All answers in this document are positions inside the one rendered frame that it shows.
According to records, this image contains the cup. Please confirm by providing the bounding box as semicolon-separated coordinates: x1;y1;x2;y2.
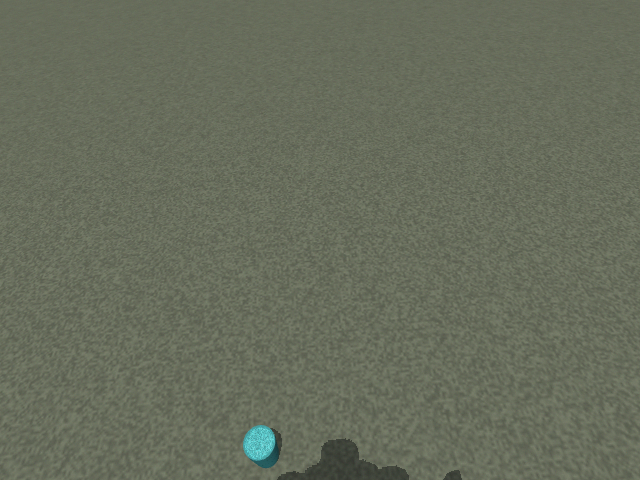
243;425;279;468

